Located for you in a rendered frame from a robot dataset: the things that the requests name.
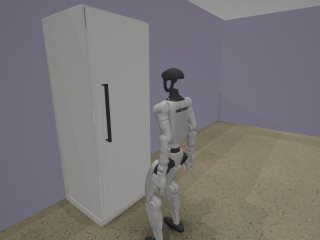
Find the left robot upper arm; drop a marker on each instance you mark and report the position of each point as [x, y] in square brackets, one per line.
[161, 110]

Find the robot right hand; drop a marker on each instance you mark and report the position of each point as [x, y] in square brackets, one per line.
[190, 158]

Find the robot thigh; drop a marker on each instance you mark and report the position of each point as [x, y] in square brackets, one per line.
[149, 193]
[171, 187]

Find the right robot upper arm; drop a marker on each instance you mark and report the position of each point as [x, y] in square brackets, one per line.
[191, 126]

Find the robot left hand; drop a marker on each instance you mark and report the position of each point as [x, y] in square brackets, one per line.
[159, 182]

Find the handle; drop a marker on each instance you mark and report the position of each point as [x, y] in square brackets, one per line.
[107, 105]

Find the robot right forearm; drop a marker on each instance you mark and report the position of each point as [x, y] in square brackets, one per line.
[191, 137]

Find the right robot thigh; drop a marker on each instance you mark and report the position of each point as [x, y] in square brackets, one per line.
[171, 187]

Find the fridge door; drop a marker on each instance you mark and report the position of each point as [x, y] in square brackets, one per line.
[118, 49]

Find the left robot thigh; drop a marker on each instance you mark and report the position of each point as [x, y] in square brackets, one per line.
[149, 193]

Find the robot left forearm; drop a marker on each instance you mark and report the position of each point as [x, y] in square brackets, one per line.
[163, 160]

